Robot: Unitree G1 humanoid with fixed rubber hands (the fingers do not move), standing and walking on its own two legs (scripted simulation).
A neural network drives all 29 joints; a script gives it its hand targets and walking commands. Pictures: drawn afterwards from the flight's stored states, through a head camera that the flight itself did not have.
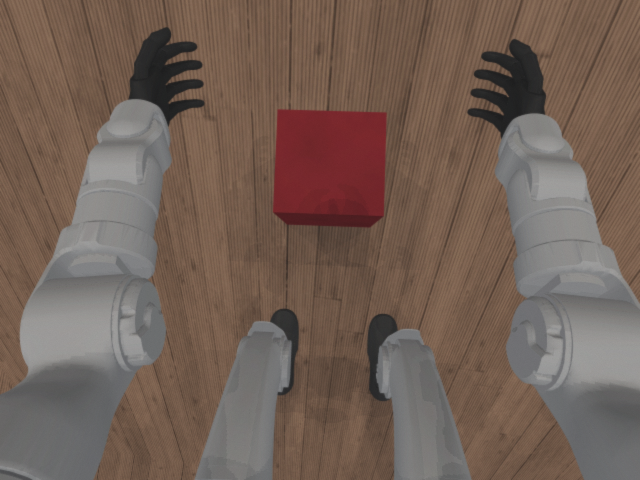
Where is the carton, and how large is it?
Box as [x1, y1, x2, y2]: [273, 109, 386, 226]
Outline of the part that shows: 278,109 273,212 287,224 370,226 383,215 386,112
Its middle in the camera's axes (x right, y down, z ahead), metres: +0.02 -0.14 +0.86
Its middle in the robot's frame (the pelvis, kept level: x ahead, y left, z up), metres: +0.53 +0.02 -0.53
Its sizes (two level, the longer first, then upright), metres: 0.210 0.200 0.250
